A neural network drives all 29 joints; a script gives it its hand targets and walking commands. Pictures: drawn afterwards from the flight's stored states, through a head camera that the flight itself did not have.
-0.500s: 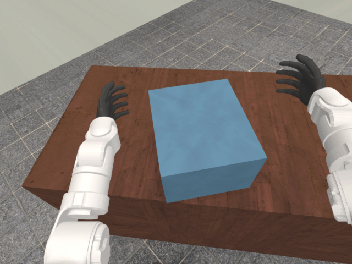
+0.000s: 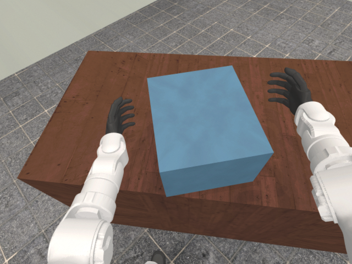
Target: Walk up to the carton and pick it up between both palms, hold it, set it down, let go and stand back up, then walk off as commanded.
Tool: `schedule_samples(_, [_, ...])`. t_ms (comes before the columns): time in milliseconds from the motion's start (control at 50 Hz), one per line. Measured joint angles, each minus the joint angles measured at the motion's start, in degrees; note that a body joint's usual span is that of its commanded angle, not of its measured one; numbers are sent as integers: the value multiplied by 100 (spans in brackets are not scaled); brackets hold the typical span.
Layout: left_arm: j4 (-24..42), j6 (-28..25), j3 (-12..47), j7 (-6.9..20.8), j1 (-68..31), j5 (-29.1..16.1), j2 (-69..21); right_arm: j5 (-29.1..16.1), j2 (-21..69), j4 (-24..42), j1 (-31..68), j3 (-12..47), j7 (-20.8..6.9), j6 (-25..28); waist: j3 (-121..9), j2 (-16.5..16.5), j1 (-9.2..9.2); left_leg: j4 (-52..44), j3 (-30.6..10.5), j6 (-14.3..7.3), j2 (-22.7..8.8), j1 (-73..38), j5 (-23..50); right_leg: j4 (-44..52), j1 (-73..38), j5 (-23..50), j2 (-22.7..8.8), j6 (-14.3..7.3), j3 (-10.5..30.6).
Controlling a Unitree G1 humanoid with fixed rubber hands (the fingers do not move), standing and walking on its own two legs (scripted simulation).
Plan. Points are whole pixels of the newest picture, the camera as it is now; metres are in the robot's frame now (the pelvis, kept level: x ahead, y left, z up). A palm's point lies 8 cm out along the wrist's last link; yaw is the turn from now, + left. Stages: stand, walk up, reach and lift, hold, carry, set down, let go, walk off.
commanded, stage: reach and lift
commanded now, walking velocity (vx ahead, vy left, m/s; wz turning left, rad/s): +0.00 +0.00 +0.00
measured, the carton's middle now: (199, 129) +0.47 +0.04 -0.03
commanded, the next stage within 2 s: none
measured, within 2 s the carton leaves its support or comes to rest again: neither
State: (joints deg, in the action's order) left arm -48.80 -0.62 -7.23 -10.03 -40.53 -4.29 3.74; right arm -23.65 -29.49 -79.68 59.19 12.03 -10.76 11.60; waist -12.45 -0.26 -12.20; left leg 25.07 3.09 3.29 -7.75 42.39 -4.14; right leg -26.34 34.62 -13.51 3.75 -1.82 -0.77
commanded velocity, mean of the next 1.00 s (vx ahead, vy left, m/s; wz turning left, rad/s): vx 0.00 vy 0.00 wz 0.00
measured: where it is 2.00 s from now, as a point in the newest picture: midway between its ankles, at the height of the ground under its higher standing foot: outside the picture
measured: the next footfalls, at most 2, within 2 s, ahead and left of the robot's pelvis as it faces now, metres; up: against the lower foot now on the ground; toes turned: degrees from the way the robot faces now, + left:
none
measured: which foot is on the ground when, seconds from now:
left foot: down 0.00-1.00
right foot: down 0.00-1.00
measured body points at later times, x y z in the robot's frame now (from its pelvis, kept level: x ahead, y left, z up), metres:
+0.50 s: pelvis -0.01 +0.00 -0.01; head +0.10 -0.01 +0.42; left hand +0.40 +0.22 +0.02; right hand +0.52 -0.17 +0.06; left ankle +0.05 +0.16 -0.73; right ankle -0.03 -0.10 -0.73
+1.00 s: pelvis +0.00 +0.01 -0.01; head +0.10 +0.00 +0.43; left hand +0.40 +0.20 +0.02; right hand +0.51 -0.12 +0.06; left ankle +0.05 +0.16 -0.73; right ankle -0.03 -0.10 -0.73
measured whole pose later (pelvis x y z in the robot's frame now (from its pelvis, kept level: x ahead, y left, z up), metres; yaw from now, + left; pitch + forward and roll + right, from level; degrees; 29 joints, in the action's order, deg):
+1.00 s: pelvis +0.00 +0.01 -0.01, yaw +0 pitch +27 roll -3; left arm -56.4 -11.3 -11.4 -12.6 -43.3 0.3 -3.5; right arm -12.5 -21.2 -86.2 63.0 2.2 -5.7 17.7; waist -16.1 -0.8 -11.8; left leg 28.6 2.2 2.9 -7.8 50.9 -4.7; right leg -28.9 42.4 -13.7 3.8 -1.4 -1.4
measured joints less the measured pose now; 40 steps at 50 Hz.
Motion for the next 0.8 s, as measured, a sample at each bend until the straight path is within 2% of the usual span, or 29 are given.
schedule_samples(160, [-856, -772, 117, 49, -193, -249, 26, -37, 103, -419, 130, 104, 97, 403, -246, -23, -68, 327, -15, -10, -24, 583, -91, -354, 597, -103, 11, 12, 1])
schedule_samples(280, [-1209, -1071, 191, 82, -349, -396, 35, -80, 78, -648, 279, 168, 120, 572, -368, -17, -94, 499, -20, -18, -25, 885, -137, -565, 917, -171, 6, 19, 2])
schedule_samples(500, [-1312, -1219, 132, 85, -501, -347, -105, 51, 104, -853, 481, 53, 123, 645, -462, -12, -104, 550, -20, -24, -23, 1067, -128, -672, 1126, -192, 2, 17, 4])
schedule_samples(800, [-1129, -1229, -292, -82, -469, 156, -520, 749, 656, -732, 437, -567, 400, 645, -427, -61, -42, 479, -42, -32, -26, 1013, -94, -520, 1026, -120, 12, 28, -16])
